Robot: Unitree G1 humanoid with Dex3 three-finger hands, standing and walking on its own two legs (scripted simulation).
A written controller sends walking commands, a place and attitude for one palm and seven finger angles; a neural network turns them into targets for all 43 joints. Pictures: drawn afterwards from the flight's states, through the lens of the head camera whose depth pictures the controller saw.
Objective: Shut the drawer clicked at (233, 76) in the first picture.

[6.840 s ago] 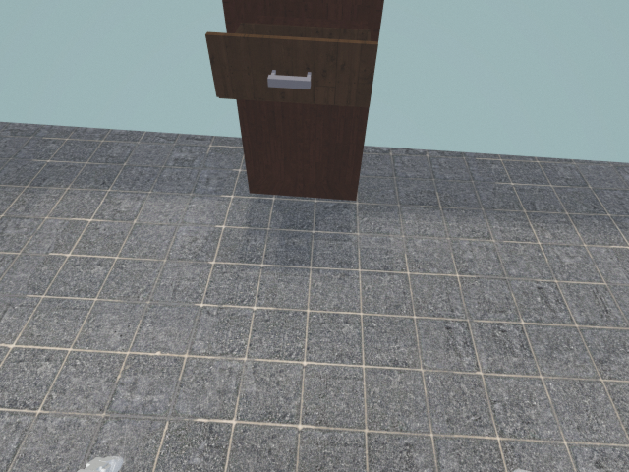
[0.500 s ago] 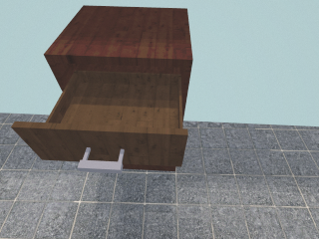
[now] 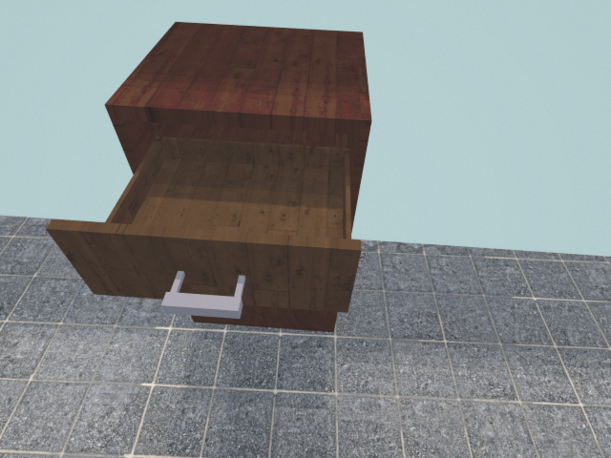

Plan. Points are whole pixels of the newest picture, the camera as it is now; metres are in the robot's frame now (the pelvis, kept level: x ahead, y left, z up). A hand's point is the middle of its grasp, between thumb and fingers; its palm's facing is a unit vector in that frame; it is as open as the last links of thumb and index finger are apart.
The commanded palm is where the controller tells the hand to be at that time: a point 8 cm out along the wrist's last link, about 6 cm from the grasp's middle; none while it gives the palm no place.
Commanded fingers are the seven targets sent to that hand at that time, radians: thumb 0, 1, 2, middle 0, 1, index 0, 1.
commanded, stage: come to a stop and stand still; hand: left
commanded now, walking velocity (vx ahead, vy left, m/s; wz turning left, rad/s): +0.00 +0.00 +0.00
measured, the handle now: (206, 292) +0.36 +0.19 -0.03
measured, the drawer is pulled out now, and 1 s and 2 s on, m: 0.29 0.29 0.29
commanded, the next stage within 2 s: look again from close up in 0.38 s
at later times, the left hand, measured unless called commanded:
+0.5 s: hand out of the picture -0.06 +0.17 -0.18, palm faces +0.02 -0.99 -0.16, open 7.3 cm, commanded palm none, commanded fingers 0.00 0.90 0.90 -0.20 -0.30 -0.20 -0.30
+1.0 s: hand out of the picture -0.02 +0.21 -0.18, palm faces +0.02 -0.98 -0.21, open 7.3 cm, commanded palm none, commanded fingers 0.00 0.90 0.90 -0.20 -0.30 -0.20 -0.30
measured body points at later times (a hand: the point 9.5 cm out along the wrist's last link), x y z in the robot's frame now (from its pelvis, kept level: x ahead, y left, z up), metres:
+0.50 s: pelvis -0.02 +0.02 +0.00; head +0.00 +0.03 +0.45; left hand -0.06 +0.23 -0.16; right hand -0.05 -0.19 -0.16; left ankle +0.00 +0.12 -0.74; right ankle -0.05 -0.10 -0.74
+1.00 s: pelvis -0.02 +0.03 +0.00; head -0.01 +0.03 +0.45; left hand -0.02 +0.26 -0.16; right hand +0.00 -0.19 -0.16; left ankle +0.00 +0.12 -0.74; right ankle -0.05 -0.10 -0.74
